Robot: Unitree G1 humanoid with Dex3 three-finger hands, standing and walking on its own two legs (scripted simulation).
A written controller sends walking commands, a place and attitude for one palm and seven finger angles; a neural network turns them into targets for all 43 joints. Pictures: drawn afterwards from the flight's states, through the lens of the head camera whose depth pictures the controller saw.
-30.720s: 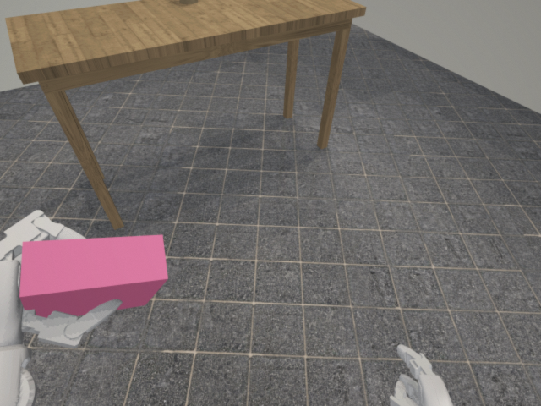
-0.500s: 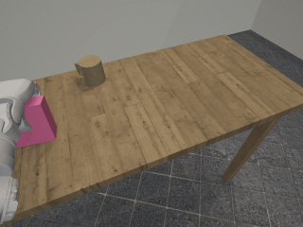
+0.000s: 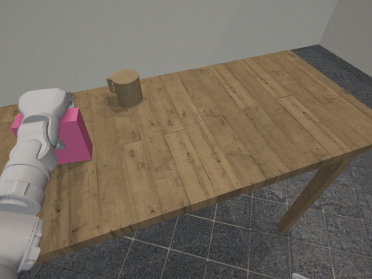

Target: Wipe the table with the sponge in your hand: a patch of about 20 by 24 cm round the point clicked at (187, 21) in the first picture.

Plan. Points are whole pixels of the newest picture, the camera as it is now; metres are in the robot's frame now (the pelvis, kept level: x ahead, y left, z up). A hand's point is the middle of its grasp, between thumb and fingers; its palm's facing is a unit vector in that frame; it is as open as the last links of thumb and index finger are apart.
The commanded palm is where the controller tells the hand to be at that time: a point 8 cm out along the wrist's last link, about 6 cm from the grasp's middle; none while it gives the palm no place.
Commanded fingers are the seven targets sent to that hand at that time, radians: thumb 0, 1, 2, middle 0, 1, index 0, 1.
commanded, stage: slide across to the middle lane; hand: left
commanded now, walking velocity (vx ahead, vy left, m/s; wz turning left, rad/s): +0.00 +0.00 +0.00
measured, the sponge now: (60, 144) +0.38 +0.34 +0.07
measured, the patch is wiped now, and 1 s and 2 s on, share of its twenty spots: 0.55 0.65 0.65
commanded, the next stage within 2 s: wipe back along the middle lane in 0.26 s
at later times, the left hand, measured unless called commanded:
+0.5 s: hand (85, 116) +0.43 +0.28 +0.12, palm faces -0.01 +0.02 -1.00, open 9.6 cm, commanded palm +0.39 +0.26 +0.17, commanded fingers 0.00 0.10 1.30 -1.20 -1.60 -1.20 -1.60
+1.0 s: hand (86, 128) +0.39 +0.26 +0.12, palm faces +0.04 +0.00 -1.00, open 9.6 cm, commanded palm +0.34 +0.24 +0.15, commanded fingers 0.00 0.10 1.30 -1.20 -1.60 -1.20 -1.60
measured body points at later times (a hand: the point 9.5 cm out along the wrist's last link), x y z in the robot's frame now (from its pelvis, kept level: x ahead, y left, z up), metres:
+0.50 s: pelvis +0.03 -0.01 +0.00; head +0.04 -0.04 +0.45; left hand +0.42 +0.27 +0.18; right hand +0.18 -0.26 -0.12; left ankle +0.05 +0.09 -0.73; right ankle -0.02 -0.12 -0.73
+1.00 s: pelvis +0.03 -0.01 +0.00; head +0.02 -0.05 +0.45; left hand +0.38 +0.25 +0.18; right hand +0.22 -0.26 -0.10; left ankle +0.05 +0.09 -0.73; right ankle -0.02 -0.12 -0.73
